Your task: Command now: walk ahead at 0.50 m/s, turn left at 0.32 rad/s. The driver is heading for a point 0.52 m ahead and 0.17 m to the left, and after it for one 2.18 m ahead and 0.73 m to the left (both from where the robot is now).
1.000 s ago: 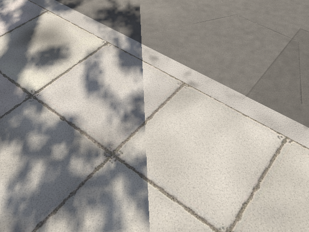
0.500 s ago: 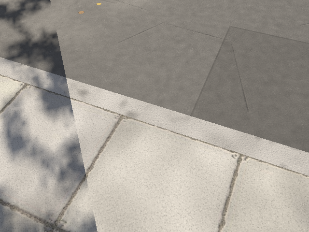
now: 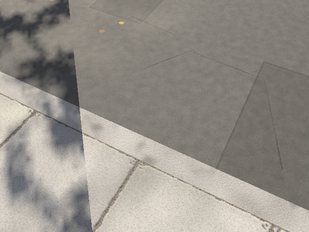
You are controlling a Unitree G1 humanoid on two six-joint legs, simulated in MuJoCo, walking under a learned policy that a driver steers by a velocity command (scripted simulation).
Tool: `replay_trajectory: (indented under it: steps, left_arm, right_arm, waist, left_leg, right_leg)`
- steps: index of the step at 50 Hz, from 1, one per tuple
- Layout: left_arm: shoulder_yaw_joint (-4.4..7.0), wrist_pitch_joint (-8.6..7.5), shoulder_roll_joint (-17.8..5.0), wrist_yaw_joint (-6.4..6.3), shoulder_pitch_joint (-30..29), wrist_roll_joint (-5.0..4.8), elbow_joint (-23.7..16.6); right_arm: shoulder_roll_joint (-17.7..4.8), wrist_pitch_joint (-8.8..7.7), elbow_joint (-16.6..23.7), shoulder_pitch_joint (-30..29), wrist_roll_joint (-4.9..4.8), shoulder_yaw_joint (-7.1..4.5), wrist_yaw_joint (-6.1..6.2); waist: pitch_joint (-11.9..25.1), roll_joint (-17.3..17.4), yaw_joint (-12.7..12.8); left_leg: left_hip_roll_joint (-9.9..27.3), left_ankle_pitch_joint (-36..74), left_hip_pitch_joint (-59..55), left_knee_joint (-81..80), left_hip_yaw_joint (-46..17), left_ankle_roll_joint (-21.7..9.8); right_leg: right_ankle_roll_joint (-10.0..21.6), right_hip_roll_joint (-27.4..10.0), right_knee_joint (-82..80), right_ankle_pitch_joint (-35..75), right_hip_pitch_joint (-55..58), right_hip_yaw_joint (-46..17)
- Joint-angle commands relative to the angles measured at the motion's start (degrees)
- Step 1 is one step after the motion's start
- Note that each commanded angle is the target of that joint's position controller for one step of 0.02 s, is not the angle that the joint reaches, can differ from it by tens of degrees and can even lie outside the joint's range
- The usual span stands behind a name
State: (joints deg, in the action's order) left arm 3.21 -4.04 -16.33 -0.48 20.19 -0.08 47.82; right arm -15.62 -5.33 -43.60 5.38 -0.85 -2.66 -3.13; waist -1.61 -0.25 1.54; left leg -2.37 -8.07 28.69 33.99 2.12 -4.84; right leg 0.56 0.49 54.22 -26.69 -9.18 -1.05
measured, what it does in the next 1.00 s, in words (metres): walks ahead, turning left: right foot, then left foot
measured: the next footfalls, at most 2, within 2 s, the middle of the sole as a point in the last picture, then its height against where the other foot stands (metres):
right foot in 0.44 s outside the picture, level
left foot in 0.96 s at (102, 202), level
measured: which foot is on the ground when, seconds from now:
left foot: down 0.00-0.44, up 0.46-0.94, down 0.96-1.00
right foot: up 0.00-0.42, down 0.44-0.96, up 0.98-1.00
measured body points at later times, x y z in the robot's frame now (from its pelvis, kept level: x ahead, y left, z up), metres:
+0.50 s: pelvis +0.28 -0.01 +0.01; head +0.31 -0.01 +0.46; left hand +0.43 +0.28 -0.06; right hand +0.39 -0.28 -0.11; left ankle +0.11 +0.07 -0.67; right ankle +0.39 -0.10 -0.72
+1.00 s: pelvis +0.50 +0.12 -0.01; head +0.53 +0.15 +0.44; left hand +0.36 +0.38 -0.13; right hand +0.82 +0.04 -0.07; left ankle +0.54 +0.24 -0.72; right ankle +0.41 -0.10 -0.67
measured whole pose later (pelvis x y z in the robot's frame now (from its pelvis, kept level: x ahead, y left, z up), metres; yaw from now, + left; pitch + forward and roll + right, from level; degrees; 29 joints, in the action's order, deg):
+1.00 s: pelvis +0.50 +0.12 -0.01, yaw +34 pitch +2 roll -1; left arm 3.8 -3.9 -17.7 -0.3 18.7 -0.7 48.6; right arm -16.4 -1.7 -33.5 4.3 -1.1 -3.5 -2.5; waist -3.3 0.7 3.4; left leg -1.2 -9.1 29.7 37.6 2.3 -5.5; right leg -1.8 -5.1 50.9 -30.1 -6.5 6.5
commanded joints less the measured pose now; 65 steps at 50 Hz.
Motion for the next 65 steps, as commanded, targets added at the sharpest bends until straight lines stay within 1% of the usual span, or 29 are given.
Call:
replay_trajectory:
  steps: [1, 2, 3, 6, 12, 16, 20, 21, 22, 23, 24, 25, 26, 27, 29, 33, 38, 43, 45, 47, 48, 49, 50, 51, 53, 54, 57, 61, 65]
  left_arm:
    - [0.63, -4.07, -7.28, 0.88, -3.71, -1.72, -7.68]
    - [0.74, -4.26, -6.97, 0.51, -5.96, -0.67, -8.19]
    - [1.23, -3.87, -7.22, 0.12, -5.83, 0.37, -8.40]
    - [1.11, -2.15, -5.17, -0.34, -4.02, 1.07, -8.94]
    - [0.13, -2.13, -2.40, -0.34, -16.36, 0.76, -12.56]
    - [0.30, -3.15, -3.33, 0.87, -22.31, -0.22, -14.26]
    - [1.66, -4.28, -6.01, 1.36, -17.91, -0.54, -13.63]
    - [2.50, -4.50, -7.54, 0.98, -12.57, -0.15, -12.40]
    - [3.42, -4.60, -10.66, 0.39, -3.93, 0.80, -11.64]
    - [4.60, -3.76, -15.43, 0.28, 1.86, 1.53, -9.99]
    - [3.99, -3.32, -11.44, 0.62, 2.55, 0.21, -9.45]
    - [2.82, -3.06, -7.07, 0.45, 0.11, 0.10, -10.24]
    - [2.20, -2.68, -5.73, 0.43, -2.74, 0.48, -10.43]
    - [1.73, -2.42, -4.58, 0.52, -4.88, 0.61, -10.05]
    - [1.41, -2.54, -3.77, 0.59, -6.69, 0.82, -9.36]
    - [2.41, -3.15, -6.42, 0.67, -6.39, 0.44, -7.10]
    - [2.81, -2.32, -8.59, 0.16, -5.48, 0.17, -4.88]
    - [3.49, -0.94, -11.15, 0.09, -2.38, -1.13, -2.60]
    - [4.00, -0.24, -12.86, -0.21, -2.72, -1.59, -2.49]
    - [3.71, 0.40, -12.78, -0.59, -2.59, -1.92, -2.17]
    - [2.41, 0.06, -9.97, -0.66, -1.67, -0.46, -3.00]
    - [-0.33, -1.41, -1.93, 0.33, 4.17, 1.22, -5.96]
    - [0.67, -3.12, -7.66, 1.14, -0.65, -1.04, -5.19]
    - [1.31, -3.64, -9.60, 1.38, -5.90, -2.96, -6.94]
    - [1.11, -3.66, -8.57, 0.57, -7.88, -0.83, -6.56]
    - [1.33, -2.95, -8.58, 0.59, -6.24, -0.49, -6.00]
    - [0.99, -1.03, -6.08, 0.53, -4.36, -0.01, -5.13]
    - [0.38, -0.75, -4.24, 0.57, -11.39, 0.41, -7.07]
    - [-0.38, -1.47, -2.68, 1.69, -18.87, -0.34, -8.78]
  right_arm:
    - [-9.16, 0.31, 1.00, 12.55, -0.20, -2.80, 0.81]
    - [-7.96, 0.44, 1.75, 9.51, 0.11, -2.40, 0.88]
    - [-6.55, 0.36, 2.52, 7.76, 0.64, -1.87, 0.99]
    - [-7.21, 0.21, 3.27, 7.47, 0.49, -2.17, 1.51]
    - [-9.31, 0.93, 2.23, 12.94, -0.58, -2.96, 3.37]
    - [-9.45, 1.99, 1.52, 16.54, -0.93, -3.04, 3.88]
    - [-9.25, 2.85, 2.44, 14.94, -0.69, -3.24, 4.25]
    - [-7.65, 2.82, 3.10, 14.13, -0.47, -2.71, 4.13]
    - [-4.42, 2.49, 4.43, 13.24, 0.31, -1.51, 3.83]
    - [-0.35, 1.76, 5.98, 21.16, -0.64, -0.23, 3.80]
    - [-5.46, 1.52, 5.37, 21.98, -1.61, -0.89, 3.86]
    - [-9.44, 1.87, 5.49, 16.42, -1.43, -2.01, 3.86]
    - [-9.27, 2.24, 6.27, 12.66, -0.74, -2.20, 3.85]
    - [-8.50, 2.38, 7.10, 10.52, -0.17, -2.34, 3.64]
    - [-6.29, 3.08, 7.72, 10.76, -0.77, -2.34, 2.96]
    - [-3.75, 3.99, 9.56, 8.03, -0.32, -1.74, 2.63]
    - [-2.71, 3.25, 11.13, 0.64, -0.39, -1.12, 1.15]
    - [-3.27, 3.20, 14.36, -5.90, -0.67, -1.25, -0.37]
    - [-4.98, 3.50, 14.72, -3.88, -0.29, -2.16, -0.52]
    - [-8.76, 3.80, 11.43, 9.82, -0.18, -4.65, 0.20]
    - [-12.87, 4.26, 9.10, 19.56, -0.27, -6.28, 1.43]
    - [-18.94, 3.60, 9.55, 17.31, -0.29, -6.42, 1.78]
    - [-13.72, 2.95, 10.04, 20.20, -0.18, -5.08, 1.51]
    - [-11.45, 2.28, 9.03, 17.95, 0.28, -4.30, 1.24]
    - [-8.09, 1.84, 9.34, 10.31, 0.35, -3.09, 1.25]
    - [-6.42, 1.58, 9.78, 8.27, 0.95, -2.45, 1.27]
    - [-6.92, 0.43, 8.35, 8.10, 0.77, -2.52, 1.52]
    - [-7.76, 0.35, 5.78, 10.83, 0.62, -2.61, 2.57]
    - [-8.98, 0.67, 3.34, 14.42, 0.21, -2.75, 3.00]
  waist:
    - [10.95, 5.32, -6.48]
    - [6.35, 1.04, -4.50]
    - [4.88, 0.98, -2.46]
    - [4.27, 3.66, -0.18]
    - [2.00, 4.49, -4.26]
    - [1.74, 5.42, -6.35]
    - [3.05, 7.71, -2.55]
    - [6.20, 7.30, 0.21]
    - [13.72, 2.62, 4.22]
    - [21.11, -14.44, 1.65]
    - [19.73, -15.78, 2.24]
    - [12.08, -8.70, 3.80]
    - [7.46, -4.47, 3.15]
    - [3.99, -3.70, 2.03]
    - [1.58, -6.23, -0.13]
    - [0.53, -4.66, -0.75]
    - [-0.50, -3.30, 1.66]
    - [-2.70, -3.56, 3.00]
    - [-0.50, -5.21, 0.72]
    - [7.18, -4.13, -7.34]
    - [12.81, 1.82, -11.28]
    - [18.57, 16.36, -3.43]
    - [24.49, 9.32, -8.54]
    - [15.42, 7.21, -8.57]
    - [7.19, 2.38, -4.04]
    - [6.23, 3.14, -1.89]
    - [4.96, 3.10, -0.07]
    - [1.54, 2.84, -2.02]
    - [-0.73, 3.49, -5.28]
  left_leg:
    - [18.36, -8.42, -38.61, -17.34, -34.81, -12.77]
    - [16.19, -2.69, -29.64, -18.46, -29.22, -11.67]
    - [14.35, 2.51, -23.82, -19.85, -25.89, -10.93]
    - [11.84, 9.64, -16.61, -22.46, -21.30, -12.04]
    - [7.71, 7.91, -14.00, -21.69, -16.22, -8.36]
    - [9.13, 4.42, -17.45, -17.88, -20.63, -7.61]
    - [10.05, 5.16, -21.06, -10.64, -26.48, -5.47]
    - [7.44, 7.41, -19.13, -5.15, -25.08, -3.80]
    - [4.19, 2.70, -12.58, 9.30, -20.62, -1.66]
    - [-4.10, -21.36, 7.66, 27.77, -12.27, 2.24]
    - [0.24, -25.60, 16.93, 37.59, -12.29, 3.05]
    - [2.58, -20.13, 18.92, 40.70, -12.42, 3.52]
    - [4.47, -15.50, 17.47, 40.14, -10.58, 3.95]
    - [5.77, -12.61, 16.23, 37.69, -10.21, 4.26]
    - [7.72, -9.92, 12.31, 34.58, -9.02, 4.38]
    - [8.78, -5.01, 13.86, 28.16, -7.88, 5.62]
    - [8.22, 8.57, 11.56, 12.92, -4.74, 4.87]
    - [6.56, 4.58, 9.75, 4.29, -0.68, 2.01]
    - [3.31, -1.51, 3.87, 2.95, 2.49, -0.35]
    - [-1.57, 0.52, -16.87, -2.29, 4.12, -4.04]
    - [5.07, 2.41, -35.41, -2.65, -6.84, -7.11]
    - [20.71, -6.24, -51.08, -9.02, -39.97, -17.20]
    - [23.25, -11.56, -51.66, -15.72, -47.85, -17.95]
    - [21.30, -6.99, -45.59, -16.06, -38.30, -15.08]
    - [16.52, 5.20, -29.25, -16.77, -25.17, -11.38]
    - [14.75, 9.65, -24.36, -18.35, -21.78, -10.77]
    - [13.81, 15.24, -18.79, -22.35, -16.70, -11.60]
    - [11.61, 16.74, -19.34, -24.27, -10.90, -9.58]
    - [11.23, 9.88, -20.73, -24.90, -8.84, -7.61]
  right_leg:
    - [1.16, -2.58, 22.75, 2.91, -35.78, -5.33]
    - [1.17, -4.64, 17.61, 6.39, -33.77, -4.35]
    - [0.89, -6.29, 13.45, 8.73, -29.77, -4.47]
    - [-1.25, -6.60, 7.45, 10.79, -25.55, -3.40]
    - [-3.69, -3.20, -15.60, 29.19, -24.01, -2.47]
    - [-3.53, -0.67, -23.77, 30.26, -20.91, -2.93]
    - [-0.67, 0.03, -29.67, 23.34, -12.46, -3.07]
    - [1.23, -1.30, -31.18, 23.57, -3.58, -3.18]
    - [5.19, -10.31, -29.59, 21.59, 10.76, -10.94]
    - [14.65, -23.59, -31.54, 15.41, 30.66, -34.25]
    - [16.08, -26.49, -34.70, 3.69, 30.30, -44.12]
    - [13.29, -23.40, -35.81, 3.00, 23.64, -35.52]
    - [11.25, -20.49, -36.72, 9.04, 16.56, -27.10]
    - [10.42, -17.97, -38.38, 14.49, 10.84, -21.75]
    - [9.36, -14.99, -41.64, 19.43, 4.32, -13.99]
    - [11.05, -15.73, -44.83, 28.16, 2.76, -6.18]
    - [8.91, -14.30, -44.71, 31.66, 5.05, 3.52]
    - [7.00, -16.69, -42.09, 36.01, 11.45, 7.55]
    - [5.83, -16.81, -35.47, 53.62, 13.41, 9.96]
    - [3.95, -14.59, -17.25, 64.01, 8.40, 12.61]
    - [1.75, -12.33, -0.20, 45.90, -6.13, 12.75]
    - [-1.35, -1.13, 19.47, -6.35, -29.71, 7.41]
    - [-0.79, -1.65, 25.20, -6.47, -34.01, -3.63]
    - [-0.08, -3.92, 24.81, -1.46, -38.03, -2.99]
    - [0.06, -8.28, 16.31, 6.63, -32.82, -2.25]
    - [-0.05, -9.43, 14.22, 8.75, -28.79, -2.80]
    - [-1.83, -9.45, 9.29, 12.54, -26.03, -1.90]
    - [-3.15, -8.79, -3.71, 25.44, -29.89, -1.42]
    - [-2.40, -6.17, -17.21, 35.12, -27.18, 0.14]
